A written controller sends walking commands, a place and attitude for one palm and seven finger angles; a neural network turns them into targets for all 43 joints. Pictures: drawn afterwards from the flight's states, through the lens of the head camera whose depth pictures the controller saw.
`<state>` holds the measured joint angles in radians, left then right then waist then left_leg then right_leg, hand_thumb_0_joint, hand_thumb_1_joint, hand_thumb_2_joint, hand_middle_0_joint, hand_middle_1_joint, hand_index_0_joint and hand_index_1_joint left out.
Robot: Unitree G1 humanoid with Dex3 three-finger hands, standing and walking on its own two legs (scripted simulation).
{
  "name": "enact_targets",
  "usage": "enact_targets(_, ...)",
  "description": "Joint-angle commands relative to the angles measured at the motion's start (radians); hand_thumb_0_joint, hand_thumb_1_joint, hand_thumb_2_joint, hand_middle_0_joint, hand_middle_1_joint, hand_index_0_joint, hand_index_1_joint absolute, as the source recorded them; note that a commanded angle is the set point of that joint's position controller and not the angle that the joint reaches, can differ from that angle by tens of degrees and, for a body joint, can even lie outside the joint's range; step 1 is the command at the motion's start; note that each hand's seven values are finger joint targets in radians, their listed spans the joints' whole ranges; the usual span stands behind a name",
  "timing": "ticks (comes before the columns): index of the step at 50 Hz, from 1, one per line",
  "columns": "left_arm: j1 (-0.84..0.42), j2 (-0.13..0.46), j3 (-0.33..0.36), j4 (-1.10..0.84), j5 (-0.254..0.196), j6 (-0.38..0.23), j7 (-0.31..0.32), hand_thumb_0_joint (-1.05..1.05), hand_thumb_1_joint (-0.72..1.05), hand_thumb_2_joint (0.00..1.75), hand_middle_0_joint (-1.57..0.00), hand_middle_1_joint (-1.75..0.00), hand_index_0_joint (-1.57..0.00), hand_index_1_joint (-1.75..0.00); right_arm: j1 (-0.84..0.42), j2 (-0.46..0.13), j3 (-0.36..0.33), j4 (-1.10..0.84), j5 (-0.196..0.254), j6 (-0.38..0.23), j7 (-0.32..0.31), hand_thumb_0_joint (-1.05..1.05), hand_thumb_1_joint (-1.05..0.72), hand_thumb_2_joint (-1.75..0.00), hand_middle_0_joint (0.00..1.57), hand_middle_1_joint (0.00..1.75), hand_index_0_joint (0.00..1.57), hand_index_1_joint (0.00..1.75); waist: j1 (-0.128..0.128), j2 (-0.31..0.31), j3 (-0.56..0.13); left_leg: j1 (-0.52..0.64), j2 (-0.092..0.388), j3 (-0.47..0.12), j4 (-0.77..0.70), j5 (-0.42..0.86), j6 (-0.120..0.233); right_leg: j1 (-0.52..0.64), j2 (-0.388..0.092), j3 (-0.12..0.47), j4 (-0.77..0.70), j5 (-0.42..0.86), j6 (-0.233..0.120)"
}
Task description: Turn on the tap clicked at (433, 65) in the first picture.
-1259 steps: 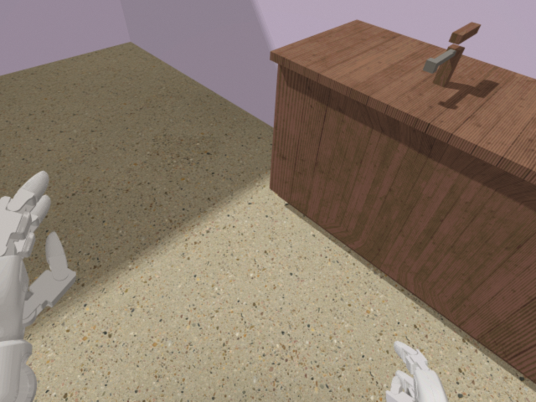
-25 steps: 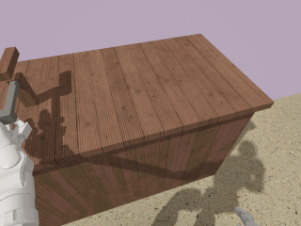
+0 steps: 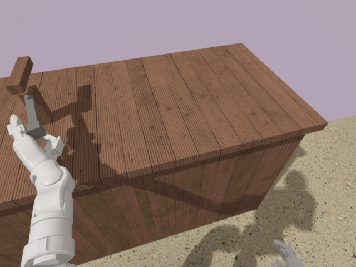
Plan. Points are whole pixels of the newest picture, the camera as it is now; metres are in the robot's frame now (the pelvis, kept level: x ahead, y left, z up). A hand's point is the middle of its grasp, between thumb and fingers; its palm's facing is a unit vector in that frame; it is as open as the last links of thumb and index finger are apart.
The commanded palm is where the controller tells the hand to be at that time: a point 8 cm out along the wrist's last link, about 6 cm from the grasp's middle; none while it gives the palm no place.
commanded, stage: push the lever round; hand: left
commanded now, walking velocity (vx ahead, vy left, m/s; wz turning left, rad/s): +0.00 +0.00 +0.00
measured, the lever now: (35, 130) +0.36 +0.35 +0.13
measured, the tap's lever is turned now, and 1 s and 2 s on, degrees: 14 43 86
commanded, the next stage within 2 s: lift the hand up off the lever in 1.68 s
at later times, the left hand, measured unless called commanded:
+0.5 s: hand (77, 130) +0.38 +0.27 +0.11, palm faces +0.83 -0.55 -0.06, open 8.0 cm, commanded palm +0.35 +0.27 +0.11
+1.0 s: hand (91, 119) +0.42 +0.25 +0.11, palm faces +0.88 -0.47 -0.07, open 8.2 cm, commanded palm +0.38 +0.26 +0.11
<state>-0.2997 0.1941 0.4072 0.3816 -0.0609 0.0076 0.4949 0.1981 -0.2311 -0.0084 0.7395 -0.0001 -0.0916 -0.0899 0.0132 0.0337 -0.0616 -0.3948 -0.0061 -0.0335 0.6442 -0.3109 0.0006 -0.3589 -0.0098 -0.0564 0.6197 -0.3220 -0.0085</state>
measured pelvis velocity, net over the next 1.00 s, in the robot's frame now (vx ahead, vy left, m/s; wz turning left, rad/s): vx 0.00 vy -0.03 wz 0.00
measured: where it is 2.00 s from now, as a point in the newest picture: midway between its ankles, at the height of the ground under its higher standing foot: outside the picture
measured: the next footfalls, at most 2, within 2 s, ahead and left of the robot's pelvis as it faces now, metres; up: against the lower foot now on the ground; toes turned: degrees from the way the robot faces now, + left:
none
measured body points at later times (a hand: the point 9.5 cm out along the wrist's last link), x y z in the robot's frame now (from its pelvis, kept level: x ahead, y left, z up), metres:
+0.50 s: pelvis -0.01 -0.01 +0.00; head +0.00 -0.02 +0.45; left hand +0.33 +0.29 +0.11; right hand +0.12 -0.26 -0.12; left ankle +0.01 +0.12 -0.73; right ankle +0.00 -0.12 -0.73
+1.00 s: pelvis +0.00 -0.03 -0.01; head +0.02 -0.04 +0.44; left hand +0.37 +0.27 +0.11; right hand +0.07 -0.29 -0.14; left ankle +0.01 +0.12 -0.73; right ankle +0.00 -0.12 -0.73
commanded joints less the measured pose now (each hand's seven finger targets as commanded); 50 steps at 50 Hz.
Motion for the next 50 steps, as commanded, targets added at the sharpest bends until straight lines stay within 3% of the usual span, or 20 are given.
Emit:
enact_targets(1,-0.437,0.182,-0.043,-0.256,0.055,-0.086,0.037,0.0,0.9,0.9,-0.15,-0.15,-0.15,-0.15,-0.077,-0.133,-0.045,-0.122,-0.008,-0.051,-0.007,0.0,-0.9,-0.9,0.2,0.3,0.2,0.3,-0.027,0.042,-0.257,0.133,0.016,-0.017,-0.09,0.242,-0.004,0.055,0.01,0.007,-0.07,0.207,-0.024)
enact_targets(5,-0.49,0.167,-0.055,-0.212,0.067,-0.078,0.076,0.0,0.9,0.9,-0.15,-0.15,-0.15,-0.15,-0.081,-0.129,-0.044,-0.115,-0.01,-0.046,-0.002,0.0,-0.9,-0.9,0.2,0.3,0.2,0.3,-0.033,0.012,-0.254,0.11,0.013,-0.014,-0.092,0.217,-0.005,0.054,0.007,0.007,-0.072,0.195,-0.021)
enact_targets(6,-0.484,0.194,-0.022,-0.202,0.071,-0.076,0.087,0.0,0.9,0.9,-0.15,-0.15,-0.15,-0.15,-0.081,-0.131,-0.047,-0.111,-0.013,-0.042,-0.002,0.0,-0.9,-0.9,0.2,0.3,0.2,0.3,-0.02,0.024,-0.266,0.109,0.013,-0.014,-0.093,0.219,-0.005,0.063,0.008,0.009,-0.073,0.19,-0.023)
enact_targets(7,-0.514,0.163,-0.054,-0.211,0.076,-0.076,0.095,0.0,0.9,0.9,-0.15,-0.15,-0.15,-0.15,-0.083,-0.126,-0.045,-0.113,-0.014,-0.043,0.001,0.0,-0.9,-0.9,0.2,0.3,0.2,0.3,-0.03,0.036,-0.274,0.117,0.012,-0.011,-0.09,0.23,-0.006,0.06,0.006,0.009,-0.069,0.201,-0.022)
enact_targets(10,-0.53,0.147,-0.055,-0.158,0.083,-0.07,0.122,0.0,0.9,0.9,-0.15,-0.15,-0.15,-0.15,-0.077,-0.124,-0.047,-0.104,-0.019,-0.042,0.007,0.0,-0.9,-0.9,0.2,0.3,0.2,0.3,-0.034,0.005,-0.269,0.107,0.012,-0.007,-0.085,0.224,-0.004,0.054,0.007,0.006,-0.073,0.199,-0.021)
enact_targets(11,-0.516,0.181,-0.021,-0.143,0.087,-0.067,0.129,0.0,0.9,0.9,-0.15,-0.15,-0.15,-0.15,-0.077,-0.129,-0.05,-0.1,-0.02,-0.037,0.006,0.0,-0.9,-0.9,0.2,0.3,0.2,0.3,-0.024,0.008,-0.268,0.094,0.013,-0.007,-0.087,0.223,-0.003,0.064,0.007,0.009,-0.078,0.196,-0.021)
enact_targets(15,-0.584,0.166,-0.037,-0.069,0.097,-0.065,0.151,0.0,0.9,0.9,-0.15,-0.15,-0.15,-0.15,-0.072,-0.125,-0.047,-0.094,-0.022,-0.03,0.011,0.0,-0.9,-0.9,0.2,0.3,0.2,0.3,-0.043,-0.023,-0.24,0.064,0.009,0.003,-0.085,0.17,0.005,0.043,0.004,0.011,-0.087,0.163,-0.015)
enact_targets(16,-0.609,0.201,-0.008,-0.074,0.103,-0.071,0.159,0.0,0.9,0.9,-0.15,-0.15,-0.15,-0.15,-0.069,-0.128,-0.048,-0.089,-0.024,-0.028,0.01,0.0,-0.9,-0.9,0.2,0.3,0.2,0.3,-0.035,-0.002,-0.248,0.064,0.008,-0.001,-0.089,0.17,0.004,0.051,0.003,0.012,-0.086,0.161,-0.018)
enact_targets(17,-0.613,0.166,-0.036,-0.055,0.104,-0.07,0.161,0.0,0.9,0.9,-0.15,-0.15,-0.15,-0.15,-0.068,-0.122,-0.049,-0.09,-0.024,-0.028,0.012,0.0,-0.9,-0.9,0.2,0.3,0.2,0.3,-0.044,-0.003,-0.25,0.064,0.007,0.005,-0.083,0.166,0.006,0.043,0.003,0.015,-0.086,0.161,-0.015)
enact_targets(20,-0.654,0.197,-0.014,-0.006,0.108,-0.08,0.174,0.0,0.9,0.9,-0.15,-0.15,-0.15,-0.15,-0.054,-0.125,-0.048,-0.085,-0.026,-0.024,0.014,0.0,-0.9,-0.9,0.2,0.3,0.2,0.3,-0.051,-0.026,-0.251,0.037,0.003,0.009,-0.078,0.129,0.012,0.042,0.0,0.021,-0.094,0.136,-0.011)
enact_targets(21,-0.646,0.231,0.022,0.007,0.113,-0.084,0.18,0.0,0.9,0.9,-0.15,-0.15,-0.15,-0.15,-0.053,-0.127,-0.053,-0.081,-0.026,-0.02,0.013,0.0,-0.9,-0.9,0.2,0.3,0.2,0.3,-0.04,-0.005,-0.256,0.034,0.004,0.01,-0.077,0.133,0.012,0.049,0.0,0.024,-0.096,0.138,-0.013)
enact_targets(25,-0.729,0.162,-0.045,0.044,0.122,-0.104,0.193,0.0,0.9,0.9,-0.15,-0.15,-0.15,-0.15,-0.036,-0.122,-0.053,-0.073,-0.03,-0.024,0.022,0.0,-0.9,-0.9,0.2,0.3,0.2,0.3,-0.07,0.011,-0.262,0.043,0.005,0.01,-0.068,0.123,0.013,0.014,0.002,0.021,-0.089,0.134,-0.012)
enact_targets(26,-0.744,0.189,-0.017,0.043,0.126,-0.112,0.203,0.0,0.9,0.9,-0.15,-0.15,-0.15,-0.15,-0.028,-0.127,-0.057,-0.068,-0.034,-0.025,0.022,0.0,-0.9,-0.9,0.2,0.3,0.2,0.3,-0.065,0.006,-0.277,0.045,0.005,0.004,-0.067,0.133,0.013,0.021,0.004,0.018,-0.084,0.142,-0.014)
enact_targets(28,-0.745,0.179,-0.019,0.057,0.127,-0.121,0.215,0.0,0.9,0.9,-0.15,-0.15,-0.15,-0.15,-0.017,-0.123,-0.062,-0.066,-0.036,-0.028,0.028,0.0,-0.9,-0.9,0.2,0.3,0.2,0.3,-0.068,-0.001,-0.309,0.049,0.003,0.012,-0.054,0.161,0.014,0.034,0.003,0.02,-0.078,0.172,-0.011)
enact_targets(33,-0.774,0.207,0.012,0.134,0.142,-0.122,0.239,0.0,0.9,0.9,-0.15,-0.15,-0.15,-0.15,0.006,-0.129,-0.067,-0.055,-0.042,-0.021,0.04,0.0,-0.9,-0.9,0.2,0.3,0.2,0.3,-0.07,-0.032,-0.307,0.019,0.001,0.016,-0.047,0.167,0.017,0.037,0.001,0.018,-0.072,0.19,-0.007)
enact_targets(34,-0.81,0.179,-0.019,0.128,0.144,-0.123,0.239,0.0,0.9,0.9,-0.15,-0.15,-0.15,-0.15,0.004,-0.127,-0.065,-0.056,-0.042,-0.019,0.042,0.0,-0.9,-0.9,0.2,0.3,0.2,0.3,-0.081,-0.009,-0.302,0.022,0.001,0.018,-0.046,0.16,0.016,0.023,-0.001,0.02,-0.072,0.184,-0.007)
enact_targets(40,-0.829,0.241,0.056,0.225,0.157,-0.119,0.275,0.0,0.9,0.9,-0.15,-0.15,-0.15,-0.15,0.039,-0.13,-0.07,-0.048,-0.053,-0.005,0.053,0.0,-0.9,-0.9,0.2,0.3,0.2,0.3,-0.075,-0.044,-0.319,-0.019,-0.004,0.028,-0.034,0.165,0.022,0.045,-0.003,0.024,-0.069,0.209,0.001)
enact_targets(41,-0.829,0.267,0.079,0.234,0.165,-0.118,0.278,0.0,0.9,0.9,-0.15,-0.15,-0.15,-0.15,0.04,-0.134,-0.072,-0.044,-0.054,0.001,0.055,0.0,-0.9,-0.9,0.2,0.3,0.2,0.3,-0.07,-0.015,-0.318,-0.021,-0.004,0.028,-0.03,0.175,0.022,0.044,-0.004,0.026,-0.067,0.221,-0.001)
enact_targets(42,-0.84,0.264,0.075,0.255,0.169,-0.115,0.281,0.0,0.9,0.9,-0.15,-0.15,-0.15,-0.15,0.051,-0.132,-0.071,-0.045,-0.054,0.005,0.058,0.0,-0.9,-0.9,0.2,0.3,0.2,0.3,-0.078,-0.041,-0.314,-0.032,-0.004,0.026,-0.032,0.173,0.022,0.044,-0.004,0.021,-0.062,0.219,0.001)
enact_targets(50,-0.903,0.29,0.078,0.278,0.199,-0.141,0.28,0.0,0.9,0.9,-0.15,-0.15,-0.15,-0.15,0.083,-0.133,-0.077,-0.048,-0.06,0.022,0.066,0.0,-0.9,-0.9,0.2,0.3,0.2,0.3,-0.094,-0.03,-0.333,-0.041,-0.003,0.04,-0.014,0.18,0.028,0.042,-0.005,0.033,-0.055,0.258,0.007)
